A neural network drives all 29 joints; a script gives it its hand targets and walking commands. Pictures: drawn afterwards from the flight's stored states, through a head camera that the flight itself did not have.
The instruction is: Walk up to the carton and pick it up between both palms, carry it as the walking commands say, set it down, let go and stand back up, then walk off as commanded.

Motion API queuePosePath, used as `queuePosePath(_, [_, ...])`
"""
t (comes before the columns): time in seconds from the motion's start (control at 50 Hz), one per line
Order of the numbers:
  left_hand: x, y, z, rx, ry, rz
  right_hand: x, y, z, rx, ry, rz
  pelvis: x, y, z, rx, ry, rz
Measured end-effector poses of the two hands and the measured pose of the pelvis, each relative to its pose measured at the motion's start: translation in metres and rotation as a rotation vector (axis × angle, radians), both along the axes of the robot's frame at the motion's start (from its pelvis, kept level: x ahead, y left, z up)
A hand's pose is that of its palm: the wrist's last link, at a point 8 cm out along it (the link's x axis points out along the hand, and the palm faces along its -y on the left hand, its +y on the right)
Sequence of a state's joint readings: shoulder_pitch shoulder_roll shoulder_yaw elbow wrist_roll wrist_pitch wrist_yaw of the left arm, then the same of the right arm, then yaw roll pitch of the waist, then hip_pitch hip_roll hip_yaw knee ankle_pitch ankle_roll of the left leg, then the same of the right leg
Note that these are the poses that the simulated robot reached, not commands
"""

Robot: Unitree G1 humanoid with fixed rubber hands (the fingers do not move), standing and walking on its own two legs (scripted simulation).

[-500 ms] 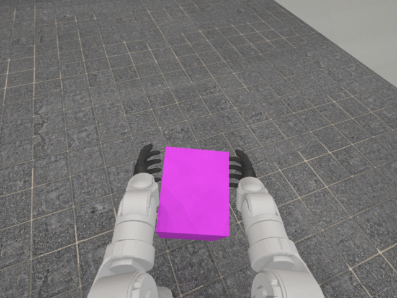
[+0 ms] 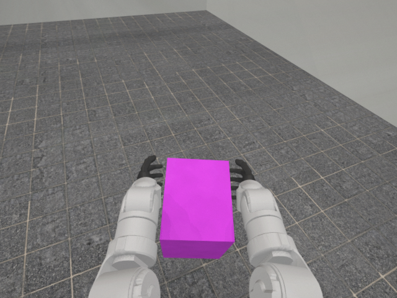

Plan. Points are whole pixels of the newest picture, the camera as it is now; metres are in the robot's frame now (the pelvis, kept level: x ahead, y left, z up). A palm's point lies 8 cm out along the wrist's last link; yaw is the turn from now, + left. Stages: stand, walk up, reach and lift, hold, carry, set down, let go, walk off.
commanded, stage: reach and lift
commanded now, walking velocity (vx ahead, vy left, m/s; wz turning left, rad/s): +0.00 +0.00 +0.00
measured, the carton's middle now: (194, 211) +0.32 +0.02 -0.04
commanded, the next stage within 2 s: hold in 1.36 s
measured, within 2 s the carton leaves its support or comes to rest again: neither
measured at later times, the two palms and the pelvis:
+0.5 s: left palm (156, 181) +0.32 +0.11 +0.06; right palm (257, 193) +0.31 -0.11 +0.05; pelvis +0.01 +0.01 +0.00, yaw +0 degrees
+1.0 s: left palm (153, 184) +0.31 +0.12 +0.06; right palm (258, 196) +0.30 -0.11 +0.05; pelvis +0.00 +0.01 +0.00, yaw +0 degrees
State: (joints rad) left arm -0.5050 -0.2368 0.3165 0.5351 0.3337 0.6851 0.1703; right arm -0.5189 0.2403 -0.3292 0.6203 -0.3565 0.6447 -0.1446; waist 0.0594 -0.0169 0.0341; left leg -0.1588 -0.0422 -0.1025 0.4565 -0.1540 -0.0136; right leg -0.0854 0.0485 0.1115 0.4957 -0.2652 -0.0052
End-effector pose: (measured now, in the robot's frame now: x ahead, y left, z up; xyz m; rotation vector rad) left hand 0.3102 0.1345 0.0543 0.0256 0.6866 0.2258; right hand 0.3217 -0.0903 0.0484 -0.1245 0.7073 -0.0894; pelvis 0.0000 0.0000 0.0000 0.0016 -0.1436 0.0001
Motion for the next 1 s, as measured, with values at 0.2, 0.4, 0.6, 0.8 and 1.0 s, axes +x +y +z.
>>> queuePosePath(0.2, [0.008,-0.018,0.003,0.016,0.003,-0.072,-0.006,-0.018,-0.001,0.006,0.002,-0.067,0.002,0.004,0.000,-0.003,0.017,-0.005])
queuePosePath(0.4, [0.013,-0.023,0.004,0.012,0.003,-0.092,-0.008,-0.023,-0.001,-0.001,0.012,-0.081,0.005,0.004,0.000,-0.003,0.025,-0.009])
queuePosePath(0.6, [0.014,-0.020,0.003,0.013,0.003,-0.092,-0.008,-0.020,-0.002,-0.003,0.018,-0.081,0.006,0.007,0.000,-0.006,0.035,-0.003])
queuePosePath(0.8, [0.012,-0.019,0.005,0.007,-0.001,-0.103,-0.011,-0.020,0.001,-0.008,0.014,-0.083,0.005,0.011,-0.001,-0.005,0.031,-0.007])
queuePosePath(1.0, [0.005,-0.018,0.004,0.010,0.003,-0.116,-0.019,-0.019,0.002,-0.004,0.011,-0.082,0.000,0.013,-0.001,-0.007,0.022,-0.010])
